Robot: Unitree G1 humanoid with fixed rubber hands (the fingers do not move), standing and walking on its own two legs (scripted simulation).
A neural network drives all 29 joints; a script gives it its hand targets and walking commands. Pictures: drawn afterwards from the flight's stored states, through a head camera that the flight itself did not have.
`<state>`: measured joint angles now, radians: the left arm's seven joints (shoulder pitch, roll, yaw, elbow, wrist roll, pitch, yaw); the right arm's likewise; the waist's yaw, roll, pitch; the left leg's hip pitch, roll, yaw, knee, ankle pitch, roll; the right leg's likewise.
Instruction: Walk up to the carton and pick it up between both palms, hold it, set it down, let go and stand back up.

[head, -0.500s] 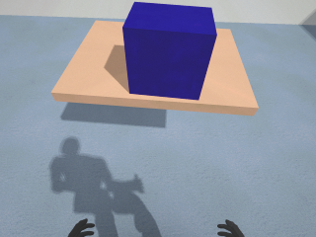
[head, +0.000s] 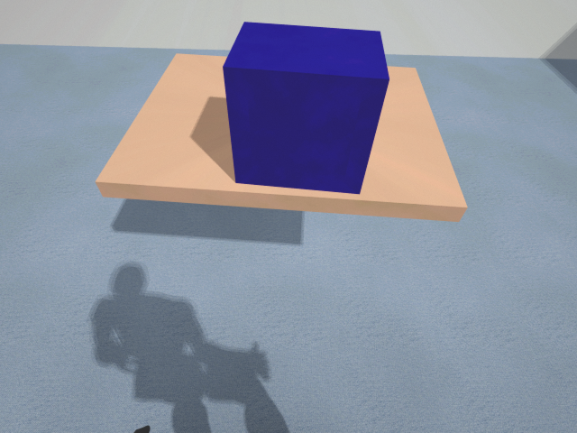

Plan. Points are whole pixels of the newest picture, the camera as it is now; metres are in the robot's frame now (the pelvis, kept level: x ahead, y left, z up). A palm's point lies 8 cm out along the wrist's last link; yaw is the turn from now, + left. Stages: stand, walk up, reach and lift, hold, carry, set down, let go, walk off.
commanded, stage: stand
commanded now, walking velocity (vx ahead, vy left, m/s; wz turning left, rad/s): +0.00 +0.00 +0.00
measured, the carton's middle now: (304, 111) +0.73 -0.03 +0.05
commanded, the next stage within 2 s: none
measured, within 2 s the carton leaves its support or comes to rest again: neither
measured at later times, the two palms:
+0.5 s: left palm out of the picture +0.04 +0.22 -0.13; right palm out of the picture +0.02 -0.23 -0.13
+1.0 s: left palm out of the picture -0.02 +0.20 -0.14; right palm out of the picture -0.02 -0.21 -0.13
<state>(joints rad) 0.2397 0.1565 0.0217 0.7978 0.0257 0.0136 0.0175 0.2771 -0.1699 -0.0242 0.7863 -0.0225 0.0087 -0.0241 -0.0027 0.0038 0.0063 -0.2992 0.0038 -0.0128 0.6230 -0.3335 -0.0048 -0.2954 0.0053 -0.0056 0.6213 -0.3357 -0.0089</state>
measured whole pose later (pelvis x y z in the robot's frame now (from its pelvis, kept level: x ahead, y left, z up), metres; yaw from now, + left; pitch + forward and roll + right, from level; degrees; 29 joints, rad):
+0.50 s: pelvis +0.00 +0.00 +0.01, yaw +0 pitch -1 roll +0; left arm 0.26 0.14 0.04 0.97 0.02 0.01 0.03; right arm 0.29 -0.15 -0.04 0.98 -0.02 0.00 -0.03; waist 0.00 0.00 0.04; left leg -0.22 0.00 -0.01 0.51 -0.28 0.00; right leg -0.22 0.00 0.00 0.51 -0.28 -0.01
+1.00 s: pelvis +0.00 +0.00 +0.01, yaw +0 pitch -2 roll +0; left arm 0.30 0.10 0.02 1.13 0.01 0.00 0.04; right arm 0.29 -0.11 -0.02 1.13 -0.01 0.00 -0.04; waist 0.00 0.00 0.05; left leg -0.17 0.00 -0.01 0.45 -0.25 -0.01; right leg -0.16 0.01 0.00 0.45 -0.25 -0.01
